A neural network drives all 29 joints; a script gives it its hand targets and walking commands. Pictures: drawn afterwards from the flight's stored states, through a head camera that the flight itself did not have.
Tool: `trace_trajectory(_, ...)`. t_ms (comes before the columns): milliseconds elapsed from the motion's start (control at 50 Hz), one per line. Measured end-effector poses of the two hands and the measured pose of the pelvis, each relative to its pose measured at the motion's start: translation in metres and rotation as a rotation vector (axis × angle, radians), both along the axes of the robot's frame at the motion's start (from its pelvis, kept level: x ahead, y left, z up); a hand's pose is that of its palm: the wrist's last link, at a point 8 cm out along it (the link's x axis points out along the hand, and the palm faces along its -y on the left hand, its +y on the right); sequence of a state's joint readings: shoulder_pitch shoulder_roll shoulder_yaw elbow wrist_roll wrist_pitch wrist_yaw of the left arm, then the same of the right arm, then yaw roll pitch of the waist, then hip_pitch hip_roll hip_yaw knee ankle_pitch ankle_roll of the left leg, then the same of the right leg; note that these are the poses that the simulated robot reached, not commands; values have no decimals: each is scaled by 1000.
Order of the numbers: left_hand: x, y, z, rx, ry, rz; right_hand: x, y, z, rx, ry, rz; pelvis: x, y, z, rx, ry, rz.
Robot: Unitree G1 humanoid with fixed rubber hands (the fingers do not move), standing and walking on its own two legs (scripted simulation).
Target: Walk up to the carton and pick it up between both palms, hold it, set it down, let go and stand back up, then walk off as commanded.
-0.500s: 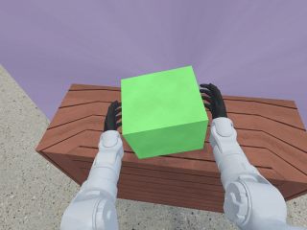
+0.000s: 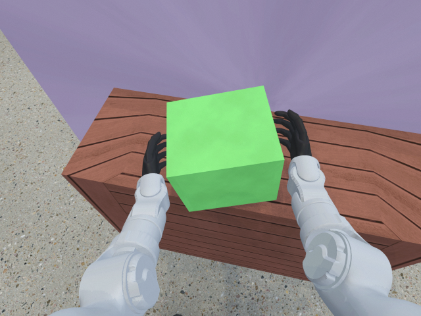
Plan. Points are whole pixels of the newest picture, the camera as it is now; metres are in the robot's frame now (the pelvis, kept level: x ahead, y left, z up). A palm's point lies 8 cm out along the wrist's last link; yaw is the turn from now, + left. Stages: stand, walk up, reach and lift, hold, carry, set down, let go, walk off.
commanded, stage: set down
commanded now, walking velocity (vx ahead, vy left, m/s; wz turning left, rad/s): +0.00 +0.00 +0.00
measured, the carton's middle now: (223, 153) +0.46 +0.04 -0.01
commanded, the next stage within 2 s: none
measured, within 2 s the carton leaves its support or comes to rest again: rests again in 0.40 s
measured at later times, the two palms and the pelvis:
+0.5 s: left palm (171, 156) +0.43 +0.15 +0.00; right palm (309, 149) +0.48 -0.14 +0.01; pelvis +0.03 -0.01 +0.00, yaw -1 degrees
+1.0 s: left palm (170, 155) +0.43 +0.15 +0.00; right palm (309, 149) +0.48 -0.15 +0.01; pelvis +0.02 +0.01 -0.01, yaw -4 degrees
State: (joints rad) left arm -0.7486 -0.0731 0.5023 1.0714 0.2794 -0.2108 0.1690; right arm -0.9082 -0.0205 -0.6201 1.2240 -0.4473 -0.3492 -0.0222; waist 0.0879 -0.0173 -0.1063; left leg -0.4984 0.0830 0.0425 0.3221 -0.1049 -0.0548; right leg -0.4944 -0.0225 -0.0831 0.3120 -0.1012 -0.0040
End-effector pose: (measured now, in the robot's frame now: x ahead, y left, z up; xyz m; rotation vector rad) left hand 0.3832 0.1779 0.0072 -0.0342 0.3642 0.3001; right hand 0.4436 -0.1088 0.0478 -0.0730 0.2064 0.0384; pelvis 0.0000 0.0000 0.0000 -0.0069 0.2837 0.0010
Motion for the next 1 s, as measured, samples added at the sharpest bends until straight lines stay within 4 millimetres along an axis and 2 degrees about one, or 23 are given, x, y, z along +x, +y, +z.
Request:
trace_trajectory(140,6,4,1,8,20,3,3,0,-12,30,72,4,8,2,-1,-5,37,2)
trace_trajectory(360,37,-25,-6,21,8,-26,21,-34,-33,7,93,-10,26,-7,-3,-9,89,-29)
trace_trajectory(480,48,-27,-10,18,-34,-29,33,-36,-37,-7,33,-2,30,-12,-4,2,125,-21)
trace_trajectory(800,50,-24,-14,15,-79,-72,34,-33,-39,-24,3,-40,23,7,-7,-6,142,-25)
trace_trajectory(1000,49,-25,-10,66,-48,-65,36,-37,-40,28,46,-7,17,6,-9,-12,170,-54)
